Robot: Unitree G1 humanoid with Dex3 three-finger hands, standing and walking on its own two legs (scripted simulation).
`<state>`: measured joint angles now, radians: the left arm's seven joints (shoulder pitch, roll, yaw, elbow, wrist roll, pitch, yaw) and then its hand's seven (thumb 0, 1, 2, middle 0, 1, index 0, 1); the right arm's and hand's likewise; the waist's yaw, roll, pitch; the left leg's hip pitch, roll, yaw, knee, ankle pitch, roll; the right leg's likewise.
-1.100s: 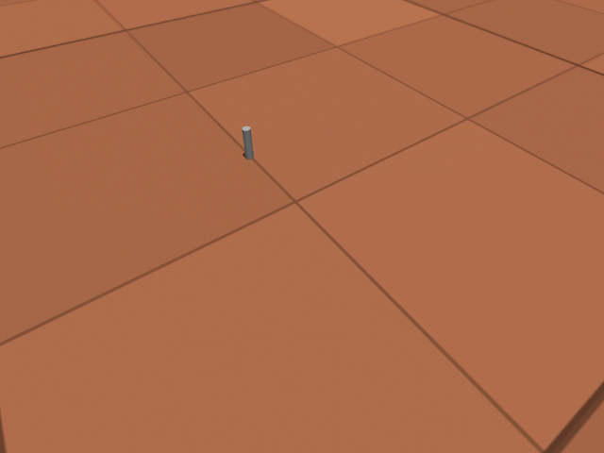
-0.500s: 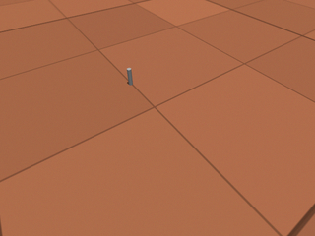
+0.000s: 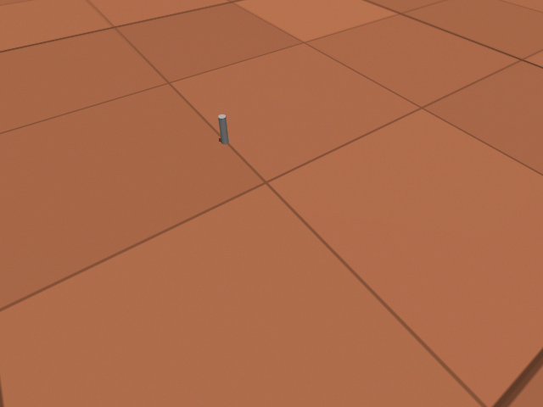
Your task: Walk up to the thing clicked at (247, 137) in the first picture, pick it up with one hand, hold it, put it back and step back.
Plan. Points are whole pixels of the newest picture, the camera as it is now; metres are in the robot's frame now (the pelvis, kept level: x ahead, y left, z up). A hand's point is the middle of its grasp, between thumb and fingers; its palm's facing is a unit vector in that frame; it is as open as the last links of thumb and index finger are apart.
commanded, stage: stand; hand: left
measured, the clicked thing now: (223, 129) +1.70 +0.29 -0.69
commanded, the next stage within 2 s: walk up in 0.02 s
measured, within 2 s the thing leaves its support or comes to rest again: neither
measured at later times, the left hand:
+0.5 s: hand out of the picture +0.13 +0.37 -0.18, palm faces +0.03 -0.94 -0.34, open 7.4 cm
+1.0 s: hand (144, 220) +0.56 +0.31 -0.14, palm faces -0.02 -0.94 -0.33, open 7.4 cm
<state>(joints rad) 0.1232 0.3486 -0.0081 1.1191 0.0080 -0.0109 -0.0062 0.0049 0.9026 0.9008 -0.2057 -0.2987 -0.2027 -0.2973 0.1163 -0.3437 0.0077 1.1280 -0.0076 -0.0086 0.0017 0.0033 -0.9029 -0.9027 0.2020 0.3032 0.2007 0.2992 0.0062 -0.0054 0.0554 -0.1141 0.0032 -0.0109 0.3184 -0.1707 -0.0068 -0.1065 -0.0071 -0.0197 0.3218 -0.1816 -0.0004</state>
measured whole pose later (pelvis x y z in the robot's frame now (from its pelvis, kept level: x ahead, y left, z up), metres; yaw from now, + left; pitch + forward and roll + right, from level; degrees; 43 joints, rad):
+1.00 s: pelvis +0.40 +0.06 -0.03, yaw +2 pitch -2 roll +0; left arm 0.09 0.38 0.05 0.84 -0.01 -0.07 -0.08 0.00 0.90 0.90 -0.20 -0.30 -0.20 -0.30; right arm 0.36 -0.40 -0.04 0.93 0.00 -0.05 0.02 0.01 -0.90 -0.90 0.20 0.30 0.20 0.30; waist -0.03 0.02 0.11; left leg -0.21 0.03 0.01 1.12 -0.44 0.04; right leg -0.37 -0.02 -0.09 0.60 -0.20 -0.05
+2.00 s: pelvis +0.87 +0.06 -0.01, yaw +2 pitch -2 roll -1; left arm 0.29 0.40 0.04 0.84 0.01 -0.08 -0.06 0.00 0.90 0.90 -0.21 -0.30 -0.21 -0.30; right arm 0.28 -0.43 -0.05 0.89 -0.01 -0.06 0.06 0.01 -0.90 -0.90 0.20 0.30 0.20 0.30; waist 0.03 0.04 0.07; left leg -0.49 0.08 0.03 0.81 -0.30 0.01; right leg -0.20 -0.02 -0.11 0.51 -0.27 -0.03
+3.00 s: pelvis +1.21 +0.07 -0.03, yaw +2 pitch -3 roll +0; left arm 0.33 0.43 0.03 0.88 0.00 -0.03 -0.03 0.01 0.90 0.90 -0.21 -0.30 -0.20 -0.30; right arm 0.26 -0.42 -0.06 0.87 -0.02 -0.08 0.05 0.00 -0.90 -0.90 0.20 0.30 0.20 0.30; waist 0.03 -0.03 0.08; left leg -0.39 0.03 0.08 0.65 -0.22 0.03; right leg -0.28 -0.06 -0.04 0.87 -0.49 -0.02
